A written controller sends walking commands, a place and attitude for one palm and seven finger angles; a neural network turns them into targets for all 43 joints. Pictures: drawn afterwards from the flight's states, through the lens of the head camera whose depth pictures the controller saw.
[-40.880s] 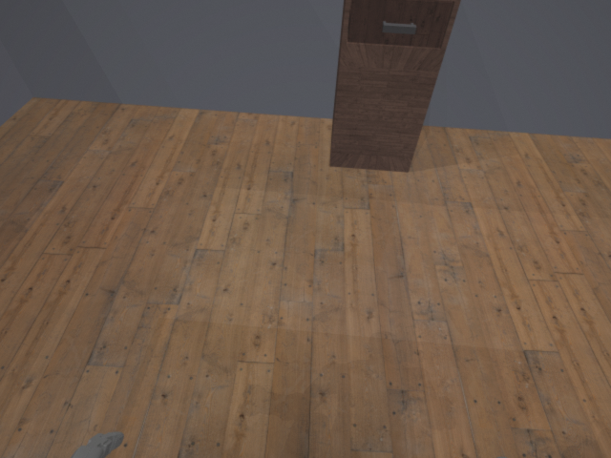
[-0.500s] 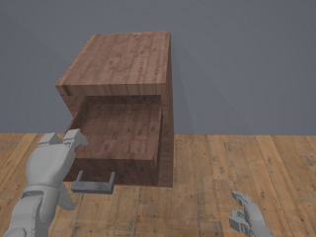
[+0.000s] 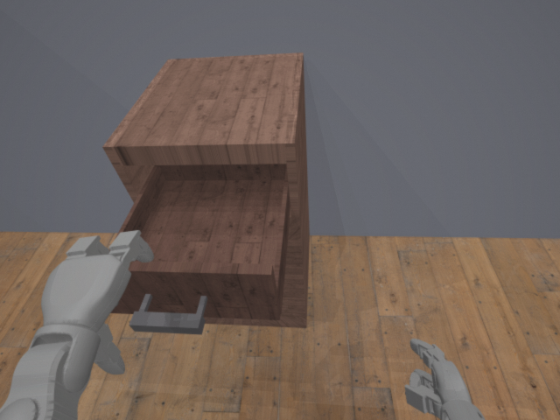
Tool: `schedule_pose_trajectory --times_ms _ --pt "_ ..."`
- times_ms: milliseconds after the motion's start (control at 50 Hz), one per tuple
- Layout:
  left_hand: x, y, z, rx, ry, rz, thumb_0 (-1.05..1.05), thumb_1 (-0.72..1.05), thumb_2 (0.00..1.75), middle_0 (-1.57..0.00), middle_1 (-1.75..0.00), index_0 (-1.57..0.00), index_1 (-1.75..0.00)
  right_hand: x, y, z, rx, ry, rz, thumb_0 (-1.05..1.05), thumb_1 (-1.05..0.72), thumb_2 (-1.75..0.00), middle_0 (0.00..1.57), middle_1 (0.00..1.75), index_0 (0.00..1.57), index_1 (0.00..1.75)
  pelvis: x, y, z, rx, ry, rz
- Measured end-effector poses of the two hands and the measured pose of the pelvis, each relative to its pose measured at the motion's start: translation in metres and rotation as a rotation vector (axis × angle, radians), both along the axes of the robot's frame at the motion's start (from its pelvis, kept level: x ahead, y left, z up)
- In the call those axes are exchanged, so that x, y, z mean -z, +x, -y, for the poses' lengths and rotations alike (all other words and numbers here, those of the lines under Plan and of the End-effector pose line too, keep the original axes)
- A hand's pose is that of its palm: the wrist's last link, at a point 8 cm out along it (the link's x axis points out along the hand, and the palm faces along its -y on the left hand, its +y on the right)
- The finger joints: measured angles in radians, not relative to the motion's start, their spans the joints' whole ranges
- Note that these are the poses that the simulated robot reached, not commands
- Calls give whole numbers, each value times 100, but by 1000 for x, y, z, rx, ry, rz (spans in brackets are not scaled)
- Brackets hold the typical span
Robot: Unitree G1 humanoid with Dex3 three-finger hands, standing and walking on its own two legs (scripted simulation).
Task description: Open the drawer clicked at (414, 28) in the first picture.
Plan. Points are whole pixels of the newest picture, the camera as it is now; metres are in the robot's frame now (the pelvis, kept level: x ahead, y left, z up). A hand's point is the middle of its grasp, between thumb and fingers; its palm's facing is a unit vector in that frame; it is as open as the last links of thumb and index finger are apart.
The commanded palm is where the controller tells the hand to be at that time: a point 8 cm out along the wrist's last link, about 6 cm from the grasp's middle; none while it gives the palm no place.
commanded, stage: draw the hand back to the body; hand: left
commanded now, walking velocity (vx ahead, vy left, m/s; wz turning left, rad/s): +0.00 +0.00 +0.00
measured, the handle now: (171, 311) +0.28 +0.26 -0.06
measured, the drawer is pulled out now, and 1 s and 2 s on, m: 0.27 0.27 0.27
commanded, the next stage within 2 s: step back with the hand held close in 1.18 s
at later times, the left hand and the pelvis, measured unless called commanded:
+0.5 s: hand (112, 283) +0.21 +0.22 +0.16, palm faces +0.39 -0.85 -0.36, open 12.7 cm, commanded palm +0.16 +0.27 +0.17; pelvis +0.01 +0.00 +0.00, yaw +1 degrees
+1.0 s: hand (80, 300) +0.19 +0.25 +0.16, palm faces +0.43 -0.81 -0.40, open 8.4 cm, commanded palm +0.13 +0.28 +0.18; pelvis +0.01 +0.00 +0.00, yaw +1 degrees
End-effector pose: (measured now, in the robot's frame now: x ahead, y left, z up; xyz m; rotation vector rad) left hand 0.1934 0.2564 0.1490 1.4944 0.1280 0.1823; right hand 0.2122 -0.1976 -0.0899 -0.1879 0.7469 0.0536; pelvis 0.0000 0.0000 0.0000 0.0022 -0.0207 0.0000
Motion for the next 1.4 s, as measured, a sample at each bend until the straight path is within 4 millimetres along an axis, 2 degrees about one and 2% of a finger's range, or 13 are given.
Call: schedule_pose_trajectory --times_ms 100,200,260,300,360,420,540,760,960,1080,1300,1400 --pt "1 -8 4 45 3 -4 0 -49 31 -32 -120 -32 -120 -2 0 4 0 -22 10 1 -90 -90 20 30 20 30 0 0 0 0 -2 0" --pt "-9 -18 0 52 27 46 0 -49 31 -32 -120 -32 -120 -4 1 5 2 -27 19 1 -90 -90 20 30 20 30 1 1 0 0 -5 1" --pt "-8 -22 -8 10 -499 184 -1 -48 31 -32 -120 -32 -120 -10 1 3 20 -21 78 1 -90 -90 20 30 20 30 1 0 0 -6 -9 25" --pt "-3 -23 -10 -12 -738 267 -1 -46 32 -31 -118 -32 -118 -15 -3 1 32 -26 117 1 -90 -90 20 30 20 30 1 0 1 -5 -9 36" --pt "-5 -23 -9 -8 -923 376 -1 -41 34 -31 -115 -31 -115 -22 -9 1 36 -43 152 1 -90 -90 20 30 20 30 0 4 3 -9 -9 45" --pt "-14 -24 -7 23 -996 453 -1 -33 37 -30 -110 -30 -110 -24 -15 2 35 -51 163 1 -90 -90 20 30 20 30 -1 9 4 -13 -10 49" --pt "-27 -23 -11 61 -994 493 -1 -16 45 -29 -98 -29 -98 -19 -23 8 48 -58 136 1 -90 -90 20 30 20 30 -2 12 3 -12 -12 46" --pt "-22 -35 -19 4 -977 445 0 21 61 -26 -74 -26 -74 -14 -27 16 80 -69 106 1 -90 -90 20 30 20 30 -3 11 1 -8 -13 32" --pt "-29 -49 -27 -7 -954 490 0 56 76 -23 -52 -24 -52 -21 -19 8 75 -55 150 1 -90 -90 20 30 20 30 -3 7 -1 -12 -14 43" --pt "-27 -52 -28 -16 -973 496 1 75 84 -22 -40 -22 -40 -23 -19 1 56 -48 162 1 -90 -90 20 30 20 30 -3 2 -2 -14 -13 48" --pt "-27 -57 -28 -15 -970 494 1 88 90 -21 -31 -21 -32 -20 -31 1 55 -47 144 1 -90 -90 20 30 20 30 -3 -2 -2 -15 -12 54" --pt "-31 -57 -33 0 -914 480 1 89 90 -21 -31 -21 -31 -17 -37 9 67 -75 97 1 -90 -90 20 30 20 30 -2 -7 -3 -36 -25 0"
